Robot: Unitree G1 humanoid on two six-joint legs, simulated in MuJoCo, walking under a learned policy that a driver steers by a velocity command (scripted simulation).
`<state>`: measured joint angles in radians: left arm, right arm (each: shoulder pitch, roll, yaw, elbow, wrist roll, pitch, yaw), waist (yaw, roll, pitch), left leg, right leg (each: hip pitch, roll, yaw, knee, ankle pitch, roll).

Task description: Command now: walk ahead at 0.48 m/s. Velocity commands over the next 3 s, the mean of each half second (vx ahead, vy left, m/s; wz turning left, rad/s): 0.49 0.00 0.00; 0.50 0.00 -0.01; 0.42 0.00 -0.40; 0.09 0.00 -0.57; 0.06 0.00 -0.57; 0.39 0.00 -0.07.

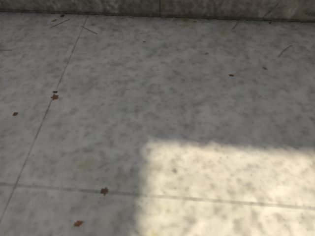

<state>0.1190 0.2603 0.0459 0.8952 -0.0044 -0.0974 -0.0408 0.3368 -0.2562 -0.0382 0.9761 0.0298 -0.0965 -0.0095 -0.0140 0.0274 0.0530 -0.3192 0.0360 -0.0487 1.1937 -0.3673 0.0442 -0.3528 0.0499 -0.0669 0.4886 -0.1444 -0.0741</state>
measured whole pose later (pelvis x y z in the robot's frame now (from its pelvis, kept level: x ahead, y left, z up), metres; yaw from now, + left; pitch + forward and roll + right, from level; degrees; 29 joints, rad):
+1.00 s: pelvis +0.57 +0.00 -0.01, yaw -1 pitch +2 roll +2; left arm 0.03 0.26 0.05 0.84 -0.01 -0.10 -0.04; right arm 0.36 -0.28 -0.06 0.99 0.01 -0.06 -0.01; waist -0.05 0.00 0.03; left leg -0.06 0.01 0.02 0.66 -0.45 0.00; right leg -0.49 -0.01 -0.03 0.56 -0.09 -0.06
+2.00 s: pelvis +0.87 -0.05 +0.01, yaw -34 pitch +2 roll +3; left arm 0.20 0.31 0.08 0.67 0.01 0.03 0.01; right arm 0.07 -0.33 -0.09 0.83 0.00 0.01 -0.03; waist 0.00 0.04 0.06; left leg -0.50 0.04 0.03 1.01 -0.47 -0.05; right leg -0.33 0.00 0.02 0.54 -0.23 -0.05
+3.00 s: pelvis +0.96 -0.21 +0.01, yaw -49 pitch +1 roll +0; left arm 0.35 0.25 0.05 0.72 0.01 -0.09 -0.01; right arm 0.26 -0.32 -0.06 0.79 0.03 -0.05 0.02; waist 0.02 0.06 0.00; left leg -0.63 0.07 -0.07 1.07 -0.17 0.01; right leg -0.08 0.03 -0.09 0.30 -0.24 -0.05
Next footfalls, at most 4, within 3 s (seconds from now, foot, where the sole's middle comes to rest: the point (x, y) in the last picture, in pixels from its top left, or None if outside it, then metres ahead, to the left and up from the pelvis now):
0.42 left None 0.43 0.15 -0.77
0.96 right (187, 179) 0.72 -0.10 -0.77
1.46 left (150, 129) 1.01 0.07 -0.77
1.88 right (197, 149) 0.88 -0.16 -0.77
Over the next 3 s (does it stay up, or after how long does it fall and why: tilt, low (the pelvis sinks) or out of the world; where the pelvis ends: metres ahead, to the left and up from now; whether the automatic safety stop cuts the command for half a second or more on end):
stays up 0.96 -0.21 0.01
